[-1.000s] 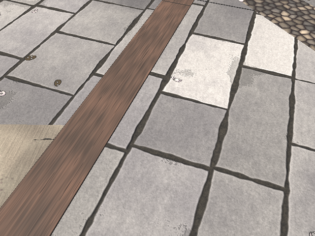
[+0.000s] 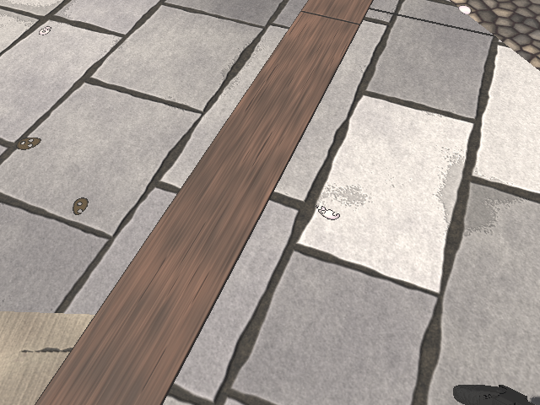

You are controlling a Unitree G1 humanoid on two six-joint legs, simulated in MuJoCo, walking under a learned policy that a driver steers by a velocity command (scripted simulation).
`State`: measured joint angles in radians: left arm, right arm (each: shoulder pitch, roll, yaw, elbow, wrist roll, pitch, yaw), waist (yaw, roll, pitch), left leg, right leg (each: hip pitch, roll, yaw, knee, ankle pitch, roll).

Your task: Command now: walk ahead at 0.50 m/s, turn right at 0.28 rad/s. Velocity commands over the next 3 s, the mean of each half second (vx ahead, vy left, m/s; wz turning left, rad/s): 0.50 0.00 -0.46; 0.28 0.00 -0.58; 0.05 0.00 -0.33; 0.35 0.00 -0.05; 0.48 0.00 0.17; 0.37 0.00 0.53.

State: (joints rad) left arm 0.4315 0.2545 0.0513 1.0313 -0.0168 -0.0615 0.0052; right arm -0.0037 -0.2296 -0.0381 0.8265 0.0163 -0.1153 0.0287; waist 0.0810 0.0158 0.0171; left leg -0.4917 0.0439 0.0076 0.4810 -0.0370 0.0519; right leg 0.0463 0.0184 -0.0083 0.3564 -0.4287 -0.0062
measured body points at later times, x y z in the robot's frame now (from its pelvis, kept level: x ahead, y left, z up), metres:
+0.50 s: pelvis +0.26 -0.02 +0.00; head +0.29 -0.04 +0.45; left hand +0.52 +0.15 -0.10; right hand +0.19 -0.29 -0.14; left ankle +0.13 +0.12 -0.72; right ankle +0.38 -0.17 -0.71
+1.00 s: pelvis +0.49 -0.11 +0.00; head +0.51 -0.13 +0.45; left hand +0.73 +0.09 -0.10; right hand +0.53 -0.44 -0.08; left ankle +0.65 -0.08 -0.73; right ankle +0.38 -0.16 -0.72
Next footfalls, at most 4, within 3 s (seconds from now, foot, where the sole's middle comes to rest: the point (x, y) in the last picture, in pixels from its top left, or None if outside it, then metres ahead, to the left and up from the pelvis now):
0.54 right None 0.42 -0.17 -0.76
1.00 left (339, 325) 0.68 -0.10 -0.76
1.38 right None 0.45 -0.25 -0.76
1.74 left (348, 326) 0.68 -0.12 -0.76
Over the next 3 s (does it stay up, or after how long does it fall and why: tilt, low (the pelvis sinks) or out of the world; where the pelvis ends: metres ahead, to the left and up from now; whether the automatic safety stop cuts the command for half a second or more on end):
stays up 1.03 -0.53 0.01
